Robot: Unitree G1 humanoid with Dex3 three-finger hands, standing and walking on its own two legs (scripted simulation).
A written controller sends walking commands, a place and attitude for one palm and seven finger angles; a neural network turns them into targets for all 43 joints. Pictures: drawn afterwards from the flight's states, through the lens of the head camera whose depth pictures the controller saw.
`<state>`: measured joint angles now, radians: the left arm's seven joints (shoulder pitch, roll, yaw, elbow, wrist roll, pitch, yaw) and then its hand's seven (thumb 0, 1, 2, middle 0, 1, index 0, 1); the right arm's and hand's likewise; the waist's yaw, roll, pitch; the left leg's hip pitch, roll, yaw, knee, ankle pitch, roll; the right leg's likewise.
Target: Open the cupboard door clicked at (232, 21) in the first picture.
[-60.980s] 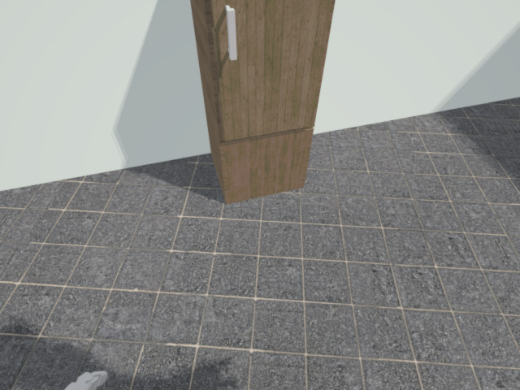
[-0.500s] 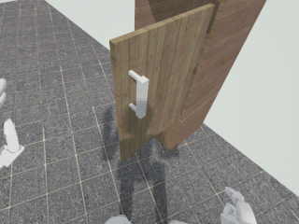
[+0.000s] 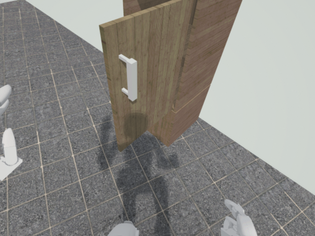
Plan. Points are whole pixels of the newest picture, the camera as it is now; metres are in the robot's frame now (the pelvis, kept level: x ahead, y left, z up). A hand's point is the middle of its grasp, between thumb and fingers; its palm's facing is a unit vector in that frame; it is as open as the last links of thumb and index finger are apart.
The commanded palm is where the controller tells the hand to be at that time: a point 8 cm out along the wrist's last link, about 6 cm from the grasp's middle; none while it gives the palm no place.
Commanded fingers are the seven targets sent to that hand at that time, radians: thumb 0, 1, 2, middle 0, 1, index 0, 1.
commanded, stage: stop stepping back and stand still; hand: left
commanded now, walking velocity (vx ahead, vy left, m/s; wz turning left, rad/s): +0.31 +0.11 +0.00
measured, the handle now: (127, 78) +0.53 +0.15 +0.09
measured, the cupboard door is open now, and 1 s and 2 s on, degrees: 91 91 91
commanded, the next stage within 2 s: let the arm hang, fingers relaxed in 0.74 s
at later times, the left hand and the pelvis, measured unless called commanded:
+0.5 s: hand out of the picture +0.09 +0.28 +0.18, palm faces +0.55 -0.72 -0.43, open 7.4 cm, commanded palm +0.03 +0.31 +0.19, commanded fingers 0.00 0.90 0.90 -0.20 -0.30 -0.20 -0.30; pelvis -0.08 +0.00 +0.01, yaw +4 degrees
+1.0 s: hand out of the picture +0.06 +0.27 -0.05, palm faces +0.27 -0.87 -0.42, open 7.4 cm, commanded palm none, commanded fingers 0.00 0.90 0.90 -0.20 -0.30 -0.20 -0.30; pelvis -0.10 +0.00 -0.02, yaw +9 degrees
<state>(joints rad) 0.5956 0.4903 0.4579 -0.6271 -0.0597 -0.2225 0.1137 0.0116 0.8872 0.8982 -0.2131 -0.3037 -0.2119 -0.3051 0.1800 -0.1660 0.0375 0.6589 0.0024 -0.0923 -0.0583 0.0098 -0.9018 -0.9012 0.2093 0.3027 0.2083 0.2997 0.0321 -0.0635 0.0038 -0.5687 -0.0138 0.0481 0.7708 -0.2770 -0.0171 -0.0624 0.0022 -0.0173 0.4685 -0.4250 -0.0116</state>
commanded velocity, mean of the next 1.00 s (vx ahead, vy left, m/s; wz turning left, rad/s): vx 0.11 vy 0.00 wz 0.00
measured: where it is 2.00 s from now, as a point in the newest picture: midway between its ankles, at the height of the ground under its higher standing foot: outside the picture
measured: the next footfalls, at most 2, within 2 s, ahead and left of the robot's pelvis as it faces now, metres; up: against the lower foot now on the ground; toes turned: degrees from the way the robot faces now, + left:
left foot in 0.04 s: +0.11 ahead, +0.09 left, +0.00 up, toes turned +2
left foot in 0.52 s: -0.06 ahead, +0.15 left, +0.00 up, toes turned +8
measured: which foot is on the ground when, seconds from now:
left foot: up 0.00-0.02, down 0.04-0.24, up 0.26-0.50, down 0.52-1.00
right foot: down 0.00-1.00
